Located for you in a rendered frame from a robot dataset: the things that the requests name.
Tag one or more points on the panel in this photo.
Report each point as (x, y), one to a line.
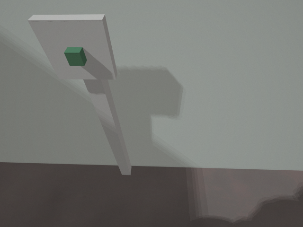
(57, 32)

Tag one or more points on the button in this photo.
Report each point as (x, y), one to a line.
(75, 56)

